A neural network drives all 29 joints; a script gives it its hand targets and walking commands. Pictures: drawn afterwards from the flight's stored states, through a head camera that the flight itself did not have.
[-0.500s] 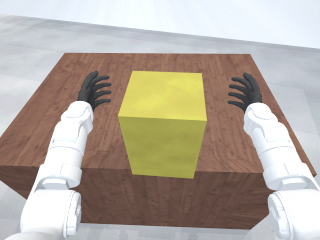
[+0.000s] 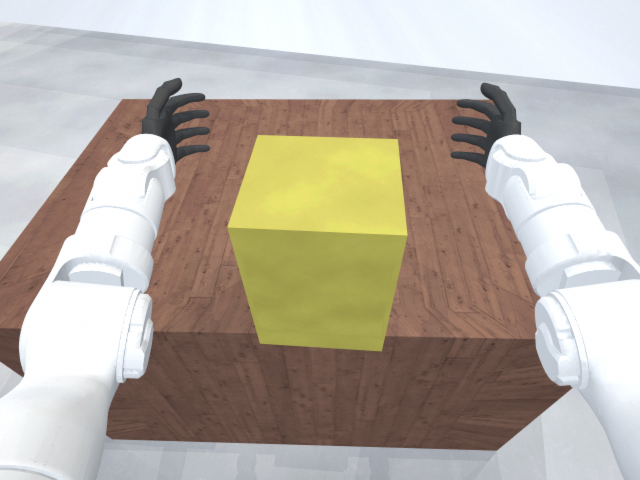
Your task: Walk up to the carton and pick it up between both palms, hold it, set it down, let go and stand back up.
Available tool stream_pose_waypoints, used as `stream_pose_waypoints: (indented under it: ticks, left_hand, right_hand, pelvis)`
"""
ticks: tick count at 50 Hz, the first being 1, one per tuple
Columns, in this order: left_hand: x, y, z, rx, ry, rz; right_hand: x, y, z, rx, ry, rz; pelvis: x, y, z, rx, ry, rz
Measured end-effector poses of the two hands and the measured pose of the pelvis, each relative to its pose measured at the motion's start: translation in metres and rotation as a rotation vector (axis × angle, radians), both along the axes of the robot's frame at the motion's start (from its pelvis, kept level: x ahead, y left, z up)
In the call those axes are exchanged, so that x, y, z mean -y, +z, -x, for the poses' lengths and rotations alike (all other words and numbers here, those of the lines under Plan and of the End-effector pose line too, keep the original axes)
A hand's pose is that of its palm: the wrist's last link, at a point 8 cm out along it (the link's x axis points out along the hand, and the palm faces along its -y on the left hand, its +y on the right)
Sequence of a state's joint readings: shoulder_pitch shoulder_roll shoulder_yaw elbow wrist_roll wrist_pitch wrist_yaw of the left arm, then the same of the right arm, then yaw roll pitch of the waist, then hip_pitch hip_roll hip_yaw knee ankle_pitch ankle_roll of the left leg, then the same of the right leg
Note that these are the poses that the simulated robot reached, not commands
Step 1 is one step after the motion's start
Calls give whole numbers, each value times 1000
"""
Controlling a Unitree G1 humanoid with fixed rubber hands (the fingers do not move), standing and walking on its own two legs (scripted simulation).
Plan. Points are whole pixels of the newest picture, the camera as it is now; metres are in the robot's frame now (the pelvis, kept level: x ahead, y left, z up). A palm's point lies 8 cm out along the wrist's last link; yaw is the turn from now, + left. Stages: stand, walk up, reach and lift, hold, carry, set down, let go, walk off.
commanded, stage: reach and lift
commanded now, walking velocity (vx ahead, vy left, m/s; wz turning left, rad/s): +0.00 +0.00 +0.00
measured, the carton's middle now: (323, 249) +0.45 +0.04 +0.03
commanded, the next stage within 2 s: none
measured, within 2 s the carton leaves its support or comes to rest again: neither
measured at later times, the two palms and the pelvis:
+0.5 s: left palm (192, 210) +0.45 +0.22 +0.11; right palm (472, 215) +0.45 -0.17 +0.10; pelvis +0.00 +0.01 -0.01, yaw -1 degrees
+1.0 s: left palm (224, 220) +0.46 +0.18 +0.08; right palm (448, 226) +0.45 -0.14 +0.08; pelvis -0.01 +0.01 -0.01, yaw -1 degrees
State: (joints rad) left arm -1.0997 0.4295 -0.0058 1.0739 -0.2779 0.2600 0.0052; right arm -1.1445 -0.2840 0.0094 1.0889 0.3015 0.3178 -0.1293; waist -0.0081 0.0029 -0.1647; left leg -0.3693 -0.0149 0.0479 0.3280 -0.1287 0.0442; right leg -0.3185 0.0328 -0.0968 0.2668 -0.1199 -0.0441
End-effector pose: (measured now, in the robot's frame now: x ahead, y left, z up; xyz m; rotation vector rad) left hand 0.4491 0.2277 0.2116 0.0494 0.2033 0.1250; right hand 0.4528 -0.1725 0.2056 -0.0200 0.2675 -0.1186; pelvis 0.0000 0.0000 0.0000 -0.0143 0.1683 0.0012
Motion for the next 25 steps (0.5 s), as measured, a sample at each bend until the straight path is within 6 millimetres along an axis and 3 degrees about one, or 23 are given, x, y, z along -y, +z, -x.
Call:
stream_pose_waypoints:
  ticks: [5, 17, 25]
  left_hand:
    - [1, -11, -3, -4, -12, -2]
    - [8, -80, 2, -33, -43, -28]
    - [11, -105, 3, -22, -26, -10]
  right_hand:
    - [-1, -10, -2, -8, 1, 4]
    - [0, -80, 7, -39, 7, -7]
    - [-6, -104, 7, 4, 26, 3]
  pelvis:
    - [-1, 0, 0, -14, 10, 1]
    - [-4, -2, 1, -74, 4, 4]
    - [-6, -6, 4, -146, -14, 3]
